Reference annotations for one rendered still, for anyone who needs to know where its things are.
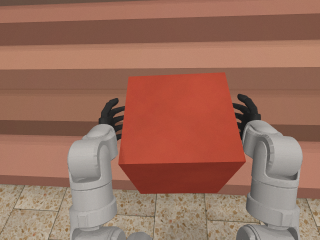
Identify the carton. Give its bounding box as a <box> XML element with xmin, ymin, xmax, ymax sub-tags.
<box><xmin>118</xmin><ymin>72</ymin><xmax>246</xmax><ymax>194</ymax></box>

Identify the robot right upper arm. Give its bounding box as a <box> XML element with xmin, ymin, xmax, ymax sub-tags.
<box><xmin>236</xmin><ymin>224</ymin><xmax>295</xmax><ymax>240</ymax></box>

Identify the robot left forearm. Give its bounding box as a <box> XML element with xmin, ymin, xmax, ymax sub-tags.
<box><xmin>67</xmin><ymin>124</ymin><xmax>118</xmax><ymax>240</ymax></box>

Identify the robot right hand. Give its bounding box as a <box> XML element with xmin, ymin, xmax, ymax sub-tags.
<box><xmin>232</xmin><ymin>94</ymin><xmax>261</xmax><ymax>141</ymax></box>

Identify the robot left upper arm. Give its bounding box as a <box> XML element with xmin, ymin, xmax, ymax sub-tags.
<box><xmin>74</xmin><ymin>226</ymin><xmax>127</xmax><ymax>240</ymax></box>

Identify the robot left hand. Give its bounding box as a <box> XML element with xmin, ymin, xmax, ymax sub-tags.
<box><xmin>98</xmin><ymin>98</ymin><xmax>125</xmax><ymax>141</ymax></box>

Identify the robot right forearm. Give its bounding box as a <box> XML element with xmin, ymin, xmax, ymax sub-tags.
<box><xmin>242</xmin><ymin>120</ymin><xmax>303</xmax><ymax>240</ymax></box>

